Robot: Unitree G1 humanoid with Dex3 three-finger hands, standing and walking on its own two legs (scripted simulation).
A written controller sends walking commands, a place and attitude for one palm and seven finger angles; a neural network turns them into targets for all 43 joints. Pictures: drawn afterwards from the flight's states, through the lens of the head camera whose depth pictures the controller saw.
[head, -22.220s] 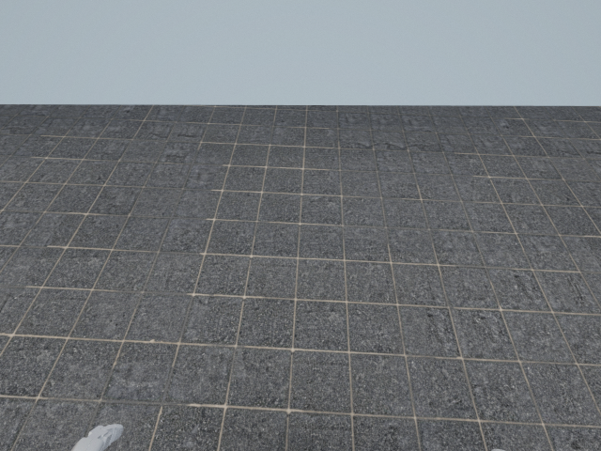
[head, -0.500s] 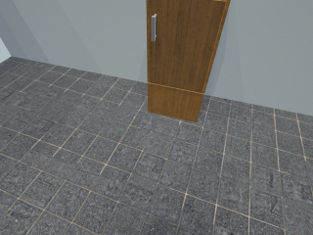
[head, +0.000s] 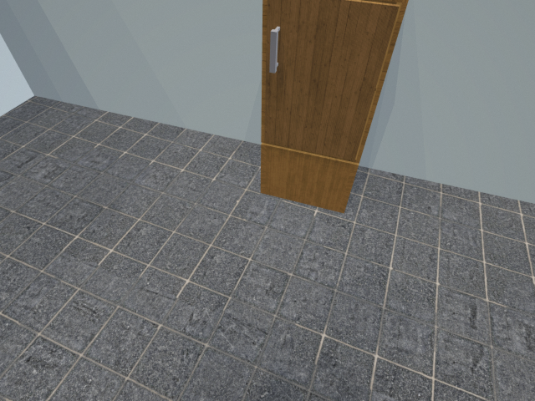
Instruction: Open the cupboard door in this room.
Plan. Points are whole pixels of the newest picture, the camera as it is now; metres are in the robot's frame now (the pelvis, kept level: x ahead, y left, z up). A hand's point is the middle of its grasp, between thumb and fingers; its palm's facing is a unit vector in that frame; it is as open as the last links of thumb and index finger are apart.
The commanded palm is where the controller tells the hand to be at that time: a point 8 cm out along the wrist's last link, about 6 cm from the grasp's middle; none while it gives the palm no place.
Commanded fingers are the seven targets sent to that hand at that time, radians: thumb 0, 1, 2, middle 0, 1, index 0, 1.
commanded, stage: walk to a spot facing it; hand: left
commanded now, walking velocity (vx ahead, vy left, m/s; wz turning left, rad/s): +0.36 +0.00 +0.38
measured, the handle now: (275, 49) +1.20 +0.03 +0.01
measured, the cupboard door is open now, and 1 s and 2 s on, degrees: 0 0 0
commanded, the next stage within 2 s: turn to face it in 0.58 s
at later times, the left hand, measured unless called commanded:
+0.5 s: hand (130, 371) +0.20 +0.26 -0.16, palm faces +0.14 -0.97 -0.21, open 7.4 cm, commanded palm none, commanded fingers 0.00 0.90 0.90 -0.20 -0.30 -0.20 -0.30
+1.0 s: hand (171, 293) +0.36 +0.22 -0.17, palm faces +0.11 -0.96 -0.26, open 7.2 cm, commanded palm none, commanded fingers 0.00 0.90 0.90 -0.20 -0.30 -0.20 -0.30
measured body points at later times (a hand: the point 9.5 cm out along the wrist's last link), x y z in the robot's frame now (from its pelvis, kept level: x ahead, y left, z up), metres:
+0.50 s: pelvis +0.15 +0.06 +0.00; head +0.19 +0.06 +0.45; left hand +0.20 +0.31 -0.15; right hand +0.14 -0.16 -0.16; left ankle +0.09 +0.15 -0.74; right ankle +0.19 -0.06 -0.66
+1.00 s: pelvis +0.35 +0.02 +0.00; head +0.41 +0.01 +0.45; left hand +0.35 +0.27 -0.15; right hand +0.49 -0.22 -0.15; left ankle +0.37 +0.17 -0.68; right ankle +0.38 -0.06 -0.74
